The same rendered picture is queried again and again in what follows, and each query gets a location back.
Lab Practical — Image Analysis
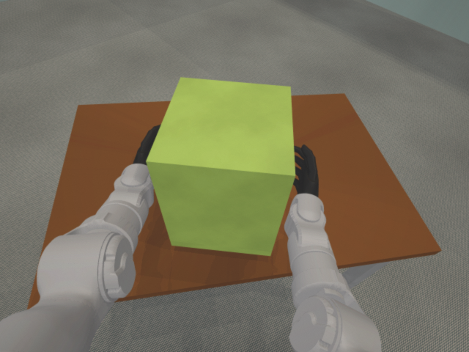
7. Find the carton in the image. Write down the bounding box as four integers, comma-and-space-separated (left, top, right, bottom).
146, 77, 295, 256

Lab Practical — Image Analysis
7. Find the right robot hand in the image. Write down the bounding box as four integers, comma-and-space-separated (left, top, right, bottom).
293, 145, 319, 197

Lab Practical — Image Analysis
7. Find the left robot upper arm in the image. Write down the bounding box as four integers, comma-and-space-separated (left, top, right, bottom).
0, 232, 136, 352

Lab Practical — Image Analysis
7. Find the robot right forearm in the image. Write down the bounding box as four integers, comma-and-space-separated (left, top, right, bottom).
284, 194, 367, 316

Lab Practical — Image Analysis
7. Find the right robot upper arm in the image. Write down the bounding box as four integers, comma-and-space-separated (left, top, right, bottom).
289, 295, 381, 352

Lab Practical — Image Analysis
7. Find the robot left forearm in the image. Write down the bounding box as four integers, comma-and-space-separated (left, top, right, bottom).
37, 164, 154, 294

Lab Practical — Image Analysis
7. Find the left robot hand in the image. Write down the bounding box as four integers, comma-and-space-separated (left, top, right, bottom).
133, 125, 161, 165

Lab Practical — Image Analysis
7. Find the table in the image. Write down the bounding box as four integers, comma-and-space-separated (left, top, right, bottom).
27, 93, 442, 309

